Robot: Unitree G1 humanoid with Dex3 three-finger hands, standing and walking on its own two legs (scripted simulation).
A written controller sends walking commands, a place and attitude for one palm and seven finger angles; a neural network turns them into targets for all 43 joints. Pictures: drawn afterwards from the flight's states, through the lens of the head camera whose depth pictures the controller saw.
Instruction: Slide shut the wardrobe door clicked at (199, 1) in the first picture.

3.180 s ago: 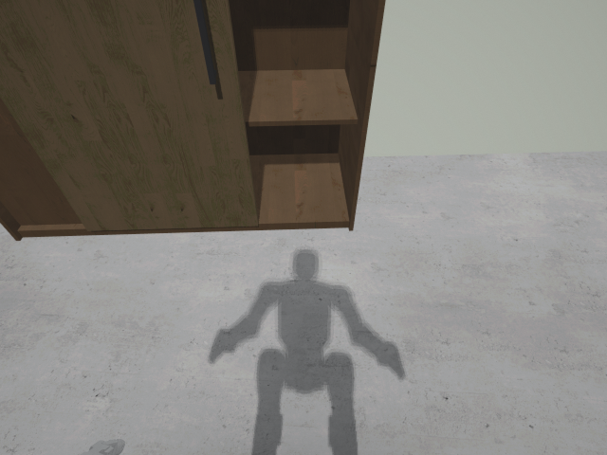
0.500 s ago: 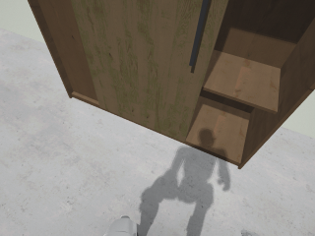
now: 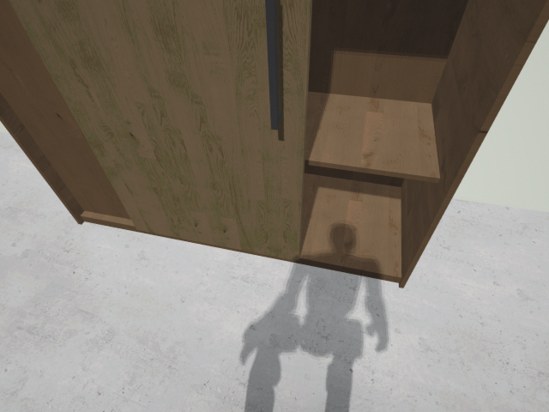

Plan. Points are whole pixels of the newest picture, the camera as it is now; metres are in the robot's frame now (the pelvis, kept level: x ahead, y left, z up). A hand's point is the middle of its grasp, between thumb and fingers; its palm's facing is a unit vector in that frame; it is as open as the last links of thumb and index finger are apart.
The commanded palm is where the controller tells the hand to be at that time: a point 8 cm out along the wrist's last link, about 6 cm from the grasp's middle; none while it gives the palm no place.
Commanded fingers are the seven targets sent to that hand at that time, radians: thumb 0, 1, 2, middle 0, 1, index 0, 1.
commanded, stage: turn to face it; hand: left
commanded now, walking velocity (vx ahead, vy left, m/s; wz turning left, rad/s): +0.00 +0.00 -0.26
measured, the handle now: (275, 61) +0.78 +0.06 +0.14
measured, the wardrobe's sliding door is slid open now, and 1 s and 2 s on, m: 0.41 0.41 0.41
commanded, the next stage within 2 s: take the last steps up to it in 0.14 s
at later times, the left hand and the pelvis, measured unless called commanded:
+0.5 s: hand out of the picture +0.09 +0.19 -0.15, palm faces -0.08 -0.98 -0.18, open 7.4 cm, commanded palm none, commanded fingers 0.00 0.90 0.90 -0.20 -0.30 -0.20 -0.30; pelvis +0.01 +0.01 +0.02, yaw -7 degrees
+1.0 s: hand out of the picture +0.14 +0.14 -0.15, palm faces -0.04 -0.98 -0.19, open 7.3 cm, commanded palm none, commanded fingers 0.00 0.90 0.90 -0.20 -0.30 -0.20 -0.30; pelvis +0.14 -0.04 +0.02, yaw -6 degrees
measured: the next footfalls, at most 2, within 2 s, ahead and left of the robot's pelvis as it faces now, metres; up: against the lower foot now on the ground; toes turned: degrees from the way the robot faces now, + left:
left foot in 0.40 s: +0.03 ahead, +0.13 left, +0.00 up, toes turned -2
right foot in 0.72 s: +0.13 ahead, -0.15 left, +0.00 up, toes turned -16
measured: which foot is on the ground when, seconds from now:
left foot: down 0.00-0.00, up 0.02-0.38, down 0.40-0.74, up 0.76-1.00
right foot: down 0.00-0.40, up 0.42-0.70, down 0.72-1.00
